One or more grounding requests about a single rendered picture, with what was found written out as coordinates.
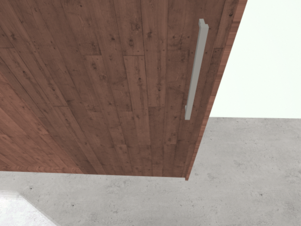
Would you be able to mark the handle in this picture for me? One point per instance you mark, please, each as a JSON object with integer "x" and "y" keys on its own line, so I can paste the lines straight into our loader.
{"x": 202, "y": 36}

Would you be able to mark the wardrobe door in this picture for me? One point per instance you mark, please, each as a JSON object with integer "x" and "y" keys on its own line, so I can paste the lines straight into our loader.
{"x": 24, "y": 139}
{"x": 110, "y": 79}

